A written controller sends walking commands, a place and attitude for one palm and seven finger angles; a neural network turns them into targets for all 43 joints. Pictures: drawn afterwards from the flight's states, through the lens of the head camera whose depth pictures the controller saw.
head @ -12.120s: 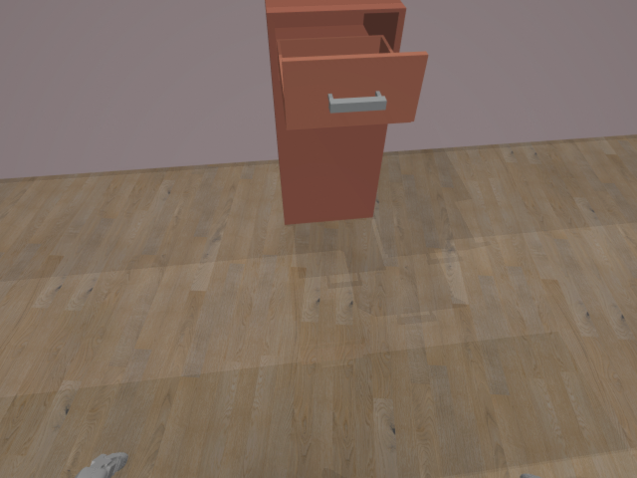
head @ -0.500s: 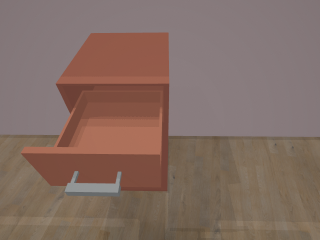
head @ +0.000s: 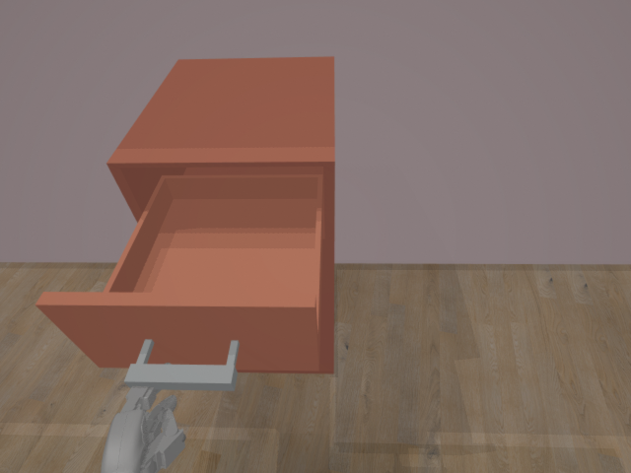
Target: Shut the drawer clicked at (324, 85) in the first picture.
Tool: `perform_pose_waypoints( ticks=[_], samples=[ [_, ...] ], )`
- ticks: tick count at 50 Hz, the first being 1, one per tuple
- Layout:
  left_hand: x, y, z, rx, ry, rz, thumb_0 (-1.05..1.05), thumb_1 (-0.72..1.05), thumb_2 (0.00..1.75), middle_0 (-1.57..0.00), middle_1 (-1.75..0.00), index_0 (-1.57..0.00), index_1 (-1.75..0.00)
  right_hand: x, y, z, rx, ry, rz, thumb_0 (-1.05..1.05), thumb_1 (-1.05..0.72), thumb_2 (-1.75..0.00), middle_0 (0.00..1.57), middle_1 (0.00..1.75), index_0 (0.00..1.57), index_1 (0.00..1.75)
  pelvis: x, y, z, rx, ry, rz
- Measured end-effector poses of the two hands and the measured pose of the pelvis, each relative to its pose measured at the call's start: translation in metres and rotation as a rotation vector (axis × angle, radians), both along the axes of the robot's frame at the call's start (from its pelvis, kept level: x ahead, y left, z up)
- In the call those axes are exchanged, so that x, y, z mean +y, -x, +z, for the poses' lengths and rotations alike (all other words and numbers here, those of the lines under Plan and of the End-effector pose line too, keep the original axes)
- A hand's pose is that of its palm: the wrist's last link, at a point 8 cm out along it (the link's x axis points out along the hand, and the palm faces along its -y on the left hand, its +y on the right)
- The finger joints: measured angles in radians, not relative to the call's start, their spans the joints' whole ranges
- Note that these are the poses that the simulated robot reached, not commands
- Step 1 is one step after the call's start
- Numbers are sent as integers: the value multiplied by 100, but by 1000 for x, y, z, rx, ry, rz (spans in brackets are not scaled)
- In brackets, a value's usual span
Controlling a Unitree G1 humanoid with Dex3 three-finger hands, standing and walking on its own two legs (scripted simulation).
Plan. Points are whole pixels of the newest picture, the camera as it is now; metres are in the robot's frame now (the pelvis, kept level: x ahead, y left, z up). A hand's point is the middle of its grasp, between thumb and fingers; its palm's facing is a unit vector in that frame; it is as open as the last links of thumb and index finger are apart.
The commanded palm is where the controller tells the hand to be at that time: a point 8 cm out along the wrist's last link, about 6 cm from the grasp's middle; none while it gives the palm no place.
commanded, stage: raise the hand and make a fist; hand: left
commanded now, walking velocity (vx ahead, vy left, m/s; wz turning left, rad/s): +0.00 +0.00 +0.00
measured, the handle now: (186, 361) +0.27 +0.19 -0.01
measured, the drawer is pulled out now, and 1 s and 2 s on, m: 0.29 0.28 0.28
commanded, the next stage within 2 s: bring the fist close to the handle in 1.72 s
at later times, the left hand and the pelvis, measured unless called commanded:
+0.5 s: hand out of the picture +0.14 +0.14 +0.00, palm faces -0.05 -1.00 -0.04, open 4.6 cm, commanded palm +0.09 +0.21 +0.01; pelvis -0.02 -0.02 -0.06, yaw +2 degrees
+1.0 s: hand (162, 468) +0.13 +0.16 +0.06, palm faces +0.05 -1.00 -0.05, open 3.1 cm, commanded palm +0.07 +0.21 +0.06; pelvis -0.01 +0.01 -0.04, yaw +1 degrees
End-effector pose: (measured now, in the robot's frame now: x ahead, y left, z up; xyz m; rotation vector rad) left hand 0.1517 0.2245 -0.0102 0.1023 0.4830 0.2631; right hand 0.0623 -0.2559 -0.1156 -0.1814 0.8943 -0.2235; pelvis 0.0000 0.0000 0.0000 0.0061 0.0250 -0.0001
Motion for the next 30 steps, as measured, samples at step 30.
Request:
perform_pose_waypoints(
  ticks=[30],
  samples=[
    [-14, 35, 32, -367, 51, -217, 2, 90, 90, -81, -96, -81, -96, 35, -83, -15, -250, -111, 113, 1, -90, -89, 20, 30, 21, 30, -19, 20, -52, 155, 22, 20]
  ],
)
